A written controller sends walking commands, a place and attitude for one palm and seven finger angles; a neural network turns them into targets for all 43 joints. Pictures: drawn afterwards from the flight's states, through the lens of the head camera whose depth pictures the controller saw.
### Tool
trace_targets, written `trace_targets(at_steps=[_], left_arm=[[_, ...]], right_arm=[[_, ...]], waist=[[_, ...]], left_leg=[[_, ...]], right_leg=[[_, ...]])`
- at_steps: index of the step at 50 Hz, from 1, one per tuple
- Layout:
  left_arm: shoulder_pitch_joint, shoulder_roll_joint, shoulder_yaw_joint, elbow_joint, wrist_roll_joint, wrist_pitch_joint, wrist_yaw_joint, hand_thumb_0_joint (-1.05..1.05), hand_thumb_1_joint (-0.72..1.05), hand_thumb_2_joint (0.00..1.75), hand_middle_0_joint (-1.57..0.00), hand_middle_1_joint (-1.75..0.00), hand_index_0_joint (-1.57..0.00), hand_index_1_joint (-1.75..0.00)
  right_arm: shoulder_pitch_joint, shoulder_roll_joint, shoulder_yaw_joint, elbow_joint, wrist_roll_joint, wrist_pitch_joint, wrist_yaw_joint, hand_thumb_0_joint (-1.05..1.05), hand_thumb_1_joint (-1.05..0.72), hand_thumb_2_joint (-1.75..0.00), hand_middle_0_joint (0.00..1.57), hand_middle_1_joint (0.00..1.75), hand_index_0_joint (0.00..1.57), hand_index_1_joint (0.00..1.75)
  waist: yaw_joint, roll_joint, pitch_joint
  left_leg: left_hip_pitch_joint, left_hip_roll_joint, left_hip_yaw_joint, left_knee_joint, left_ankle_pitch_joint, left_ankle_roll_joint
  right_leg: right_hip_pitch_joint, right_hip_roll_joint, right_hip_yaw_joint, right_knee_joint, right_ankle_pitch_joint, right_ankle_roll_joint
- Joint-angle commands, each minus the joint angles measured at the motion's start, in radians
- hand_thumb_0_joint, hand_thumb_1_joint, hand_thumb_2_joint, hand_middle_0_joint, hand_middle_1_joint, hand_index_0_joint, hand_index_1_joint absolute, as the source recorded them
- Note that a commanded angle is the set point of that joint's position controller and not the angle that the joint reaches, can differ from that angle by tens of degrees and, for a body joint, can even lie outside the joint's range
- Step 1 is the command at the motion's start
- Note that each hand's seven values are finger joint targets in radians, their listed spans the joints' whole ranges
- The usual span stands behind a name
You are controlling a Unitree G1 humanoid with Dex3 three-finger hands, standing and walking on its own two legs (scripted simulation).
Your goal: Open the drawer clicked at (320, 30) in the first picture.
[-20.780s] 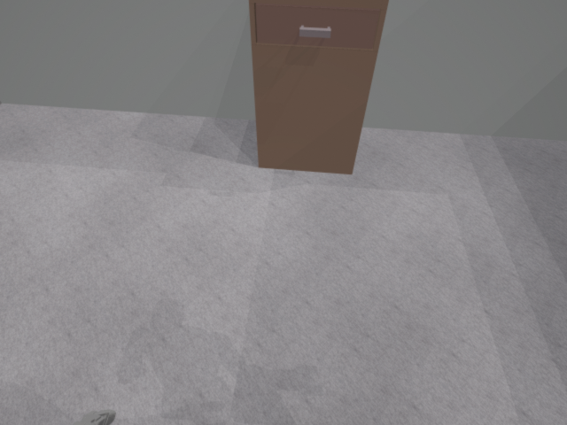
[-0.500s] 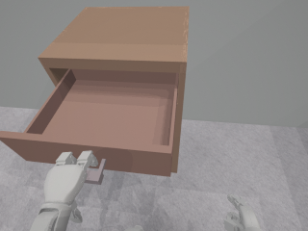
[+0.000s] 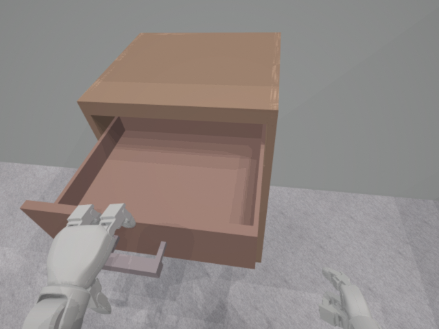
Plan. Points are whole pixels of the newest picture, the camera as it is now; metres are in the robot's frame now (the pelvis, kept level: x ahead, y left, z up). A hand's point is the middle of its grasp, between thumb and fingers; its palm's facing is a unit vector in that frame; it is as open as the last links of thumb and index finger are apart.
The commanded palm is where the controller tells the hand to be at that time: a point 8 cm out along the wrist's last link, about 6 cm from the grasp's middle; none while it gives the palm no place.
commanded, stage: lift the hand off the handle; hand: left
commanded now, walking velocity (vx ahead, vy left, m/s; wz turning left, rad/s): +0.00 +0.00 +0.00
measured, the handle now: (134, 253) +0.25 +0.21 -0.01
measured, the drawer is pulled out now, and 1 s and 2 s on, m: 0.30 0.30 0.30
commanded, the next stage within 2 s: draw the hand back to the body in 0.56 s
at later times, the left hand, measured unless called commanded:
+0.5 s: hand (94, 231) +0.22 +0.22 +0.14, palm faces +0.11 -0.15 -0.98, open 13.8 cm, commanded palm +0.18 +0.21 +0.19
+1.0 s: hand (73, 249) +0.19 +0.23 +0.14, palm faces +0.05 -0.12 -0.99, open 13.8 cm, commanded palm +0.17 +0.23 +0.20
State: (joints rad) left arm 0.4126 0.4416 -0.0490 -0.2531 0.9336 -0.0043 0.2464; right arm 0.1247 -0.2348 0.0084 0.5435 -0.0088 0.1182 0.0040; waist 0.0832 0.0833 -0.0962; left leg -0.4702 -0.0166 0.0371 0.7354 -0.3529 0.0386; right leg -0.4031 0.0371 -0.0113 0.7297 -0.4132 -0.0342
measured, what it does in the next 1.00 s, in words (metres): stands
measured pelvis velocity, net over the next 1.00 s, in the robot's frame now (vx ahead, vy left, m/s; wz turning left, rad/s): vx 0.01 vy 0.00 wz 0.00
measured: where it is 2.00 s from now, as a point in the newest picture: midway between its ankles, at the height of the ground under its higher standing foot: outside the picture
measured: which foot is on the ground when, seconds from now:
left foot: down 0.00-1.00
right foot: down 0.00-1.00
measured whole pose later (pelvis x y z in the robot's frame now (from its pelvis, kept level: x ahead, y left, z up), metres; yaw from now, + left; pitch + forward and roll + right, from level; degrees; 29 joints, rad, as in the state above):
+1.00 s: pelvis +0.01 +0.00 +0.02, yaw +0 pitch +1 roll -1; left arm 0.52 0.55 0.08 -0.51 0.80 0.04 0.04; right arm 0.13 -0.28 0.04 0.50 0.02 0.15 0.02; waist 0.10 0.11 -0.06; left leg -0.31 -0.01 0.03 0.58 -0.29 0.03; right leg -0.23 0.05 -0.01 0.54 -0.33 -0.04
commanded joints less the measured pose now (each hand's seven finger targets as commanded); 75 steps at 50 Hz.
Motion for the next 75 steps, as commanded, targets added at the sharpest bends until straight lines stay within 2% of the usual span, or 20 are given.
trace_targets(at_steps=[1, 5, 7, 11, 17, 22, 27, 31, 33, 37, 46, 50, 52, 61, 63, 64, 65, 66, 69, 75], left_arm=[[-0.104, 0.127, 0.102, -0.241, -0.011, 0.011, 0.004, 0.0, -0.5, 0.3, -0.3, -1.2, -0.3, -1.2], [-0.12, 0.146, 0.093, -0.275, -0.01, 0.029, -0.04, 0.0, -0.5, 0.3, -0.3, -1.2, -0.3, -1.2], [-0.129, 0.162, 0.1, -0.321, -0.012, 0.035, -0.062, 0.0, -0.5, 0.3, -0.3, -1.2, -0.3, -1.2], [-0.119, 0.154, 0.106, -0.37, -0.03, 0.044, -0.084, 0.0, -0.5, 0.3, -0.3, -1.2, -0.3, -1.2], [-0.093, 0.194, 0.142, -0.408, -0.033, 0.07, -0.108, 0.0, -0.5, 0.3, -0.3, -1.2, -0.3, -1.2], [-0.073, 0.176, 0.114, -0.486, -0.06, 0.089, -0.145, 0.0, -0.5, 0.3, -0.3, -1.2, -0.3, -1.2], [-0.053, 0.159, 0.101, -0.429, -0.069, 0.103, -0.176, 0.0, -0.5, 0.3, -0.3, -1.2, -0.3, -1.2], [-0.116, 0.22, 0.164, -0.453, -0.066, 0.09, -0.163, 0.0, -0.5, 0.3, -0.3, -1.2, -0.3, -1.2], [-0.128, 0.2, 0.139, -0.473, -0.058, 0.075, -0.161, 0.0, -0.5, 0.3, -0.3, -1.2, -0.3, -1.2], [-0.033, 0.221, 0.181, -0.458, -0.071, 0.066, -0.155, 0.0, -0.5, 0.3, -0.3, -1.2, -0.3, -1.2], [0.023, 0.279, 0.276, -0.465, -0.14, 0.035, -0.156, 0.0, -0.5, 0.3, -0.3, -1.2, -0.3, -1.2], [-0.003, 0.269, 0.245, -0.464, -0.143, 0.0, -0.162, 0.0, -0.5, 0.3, -0.3, -1.2, -0.3, -1.2], [-0.005, 0.304, 0.281, -0.461, -0.136, -0.015, -0.158, 0.0, -0.5, 0.3, -0.3, -1.2, -0.3, -1.2], [0.078, 0.322, 0.353, -0.441, -0.181, -0.023, -0.143, 0.0, -0.5, 0.3, -0.3, -1.2, -0.3, -1.2], [0.095, 0.31, 0.332, -0.439, -0.176, -0.021, -0.149, 0.0, -0.5, 0.3, -0.3, -1.2, -0.3, -1.2], [0.005, -0.095, 0.264, -0.394, -0.873, -0.067, -0.147, 0.0, -0.47, 0.32, -0.3, -1.18, -0.3, -1.18], [0.061, 0.03, 0.328, -0.39, -0.896, -0.091, -0.127, 0.0, -0.43, 0.33, -0.29, -1.15, -0.29, -1.15], [0.106, 0.055, 0.387, -0.413, -0.957, -0.111, -0.115, 0.0, -0.4, 0.34, -0.29, -1.13, -0.29, -1.13], [0.054, 0.045, 0.354, -0.518, -0.978, -0.169, -0.104, 0.0, -0.29, 0.39, -0.29, -1.07, -0.29, -1.07], [0.077, 0.021, 0.349, -0.52, -0.993, -0.177, -0.108, 0.0, -0.08, 0.48, -0.27, -0.93, -0.27, -0.93]], right_arm=[[-0.158, -0.087, -0.031, -0.176, 0.011, -0.042, 0.004, 0.0, -0.9, -0.9, 0.2, 0.3, 0.2, 0.3], [-0.149, -0.084, -0.025, -0.181, 0.013, -0.03, 0.006, 0.0, -0.9, -0.9, 0.2, 0.3, 0.2, 0.3], [-0.152, -0.084, -0.016, -0.19, 0.012, -0.031, 0.011, 0.0, -0.9, -0.9, 0.2, 0.3, 0.2, 0.3], [-0.178, -0.084, -0.01, -0.205, 0.025, -0.028, 0.018, 0.0, -0.9, -0.9, 0.2, 0.3, 0.2, 0.3], [-0.16, -0.086, -0.005, -0.208, 0.023, -0.018, 0.027, 0.0, -0.9, -0.9, 0.2, 0.3, 0.2, 0.3], [-0.168, -0.092, -0.004, -0.224, 0.034, -0.017, 0.039, 0.0, -0.9, -0.9, 0.2, 0.3, 0.2, 0.3], [-0.169, -0.094, 0.004, -0.217, 0.036, -0.01, 0.045, 0.0, -0.9, -0.9, 0.2, 0.3, 0.2, 0.3], [-0.208, -0.1, 0.004, -0.225, 0.043, -0.015, 0.032, 0.0, -0.9, -0.9, 0.2, 0.3, 0.2, 0.3], [-0.176, -0.094, -0.001, -0.223, 0.034, -0.015, 0.03, 0.0, -0.9, -0.9, 0.2, 0.3, 0.2, 0.3], [-0.167, -0.098, 0.001, -0.224, 0.029, -0.019, 0.029, 0.0, -0.9, -0.9, 0.2, 0.3, 0.2, 0.3], [-0.191, -0.119, -0.007, -0.229, 0.045, -0.029, 0.009, 0.0, -0.9, -0.9, 0.2, 0.3, 0.2, 0.3], [-0.155, -0.118, -0.013, -0.228, 0.034, -0.032, -0.001, 0.0, -0.9, -0.9, 0.2, 0.3, 0.2, 0.3], [-0.153, -0.117, -0.008, -0.225, 0.026, -0.042, -0.008, 0.0, -0.9, -0.9, 0.2, 0.3, 0.2, 0.3], [-0.174, -0.125, -0.02, -0.225, 0.046, -0.051, -0.008, 0.0, -0.9, -0.9, 0.2, 0.3, 0.2, 0.3], [-0.144, -0.123, -0.02, -0.224, 0.039, -0.045, -0.006, 0.0, -0.9, -0.9, 0.2, 0.3, 0.2, 0.3], [-0.076, -0.042, -0.016, -0.232, 0.054, -0.123, -0.033, 0.0, -0.9, -0.9, 0.2, 0.3, 0.2, 0.3], [-0.066, -0.07, -0.018, -0.208, 0.05, -0.175, -0.054, 0.0, -0.9, -0.9, 0.2, 0.3, 0.2, 0.3], [-0.095, -0.071, -0.012, -0.191, 0.049, -0.201, -0.071, 0.0, -0.9, -0.9, 0.2, 0.3, 0.2, 0.3], [-0.065, -0.079, -0.002, -0.168, 0.033, -0.258, -0.089, 0.0, -0.9, -0.9, 0.2, 0.3, 0.2, 0.3], [-0.062, -0.067, 0.002, -0.121, 0.03, -0.309, -0.075, 0.0, -0.9, -0.9, 0.2, 0.3, 0.2, 0.3]], waist=[[-0.013, -0.037, -0.108], [-0.003, -0.065, -0.108], [0.01, -0.043, -0.149], [0.007, -0.037, -0.107], [0.026, -0.025, -0.137], [0.018, -0.011, -0.136], [0.014, -0.065, -0.071], [0.012, -0.05, -0.068], [0.009, -0.033, -0.094], [0.026, -0.036, -0.104], [0.007, -0.041, -0.061], [-0.002, -0.044, -0.031], [0.018, -0.047, -0.059], [0.014, -0.009, -0.053], [0.009, -0.046, -0.058], [-0.087, -0.092, 0.011], [-0.062, -0.112, 0.019], [-0.04, -0.149, 0.021], [-0.035, -0.058, -0.022], [-0.036, 0.047, 0.045]], left_leg=[[0.219, 0.019, -0.045, -0.115, 0.24, 0.0], [0.239, 0.02, -0.041, -0.142, 0.265, 0.0], [0.265, 0.024, -0.041, -0.147, 0.298, 0.0], [0.28, 0.035, -0.052, -0.166, 0.33, -0.005], [0.301, 0.041, -0.044, -0.188, 0.369, -0.007], [0.325, 0.049, -0.046, -0.196, 0.422, -0.007], [0.295, 0.044, -0.042, -0.223, 0.349, -0.006], [0.309, 0.045, -0.045, -0.222, 0.306, -0.005], [0.321, 0.046, -0.038, -0.217, 0.327, -0.008], [0.31, 0.04, -0.034, -0.203, 0.347, -0.006], [0.306, 0.029, -0.035, -0.199, 0.295, -0.001], [0.305, 0.029, -0.029, -0.204, 0.255, 0.0], [0.307, 0.026, -0.032, -0.198, 0.238, 0.003], [0.301, 0.031, -0.042, -0.203, 0.265, -0.006], [0.29, 0.034, -0.036, -0.202, 0.281, -0.004], [0.393, 0.05, -0.045, -0.237, 0.205, 0.014], [0.383, 0.076, -0.063, -0.258, 0.177, 0.004], [0.373, 0.071, -0.071, -0.272, 0.178, 0.0], [0.391, 0.057, -0.059, -0.288, 0.257, -0.003], [0.365, 0.065, -0.076, -0.314, 0.304, -0.024]], right_leg=[[-0.032, -0.007, 0.014, -0.162, 0.254, -0.005], [0.006, -0.014, 0.007, -0.181, 0.267, 0.001], [0.029, -0.017, 0.006, -0.185, 0.283, -0.001], [0.043, -0.011, 0.006, -0.206, 0.297, -0.007], [0.093, -0.014, 0.0, -0.219, 0.318, -0.005], [0.11, -0.019, -0.003, -0.232, 0.354, 0.001], [0.107, -0.016, -0.012, -0.254, 0.314, 0.003], [0.107, -0.014, 0.021, -0.274, 0.295, -0.003], [0.106, -0.023, 0.014, -0.269, 0.296, -0.003], [0.122, -0.021, 0.014, -0.266, 0.343, -0.003], [0.117, -0.029, 0.054, -0.298, 0.374, 0.009], [0.079, -0.043, 0.026, -0.314, 0.295, 0.02], [0.078, -0.037, 0.026, -0.315, 0.258, 0.015], [0.098, -0.031, 0.033, -0.301, 0.305, 0.009], [0.099, -0.042, 0.009, -0.291, 0.315, 0.018], [0.142, -0.022, -0.035, -0.294, 0.275, 0.005], [0.14, -0.031, -0.022, -0.291, 0.217, 0.008], [0.15, -0.03, -0.023, -0.313, 0.207, 0.01], [0.188, -0.05, -0.024, -0.32, 0.279, 0.011], [0.215, -0.056, -0.03, -0.335, 0.298, -0.001]])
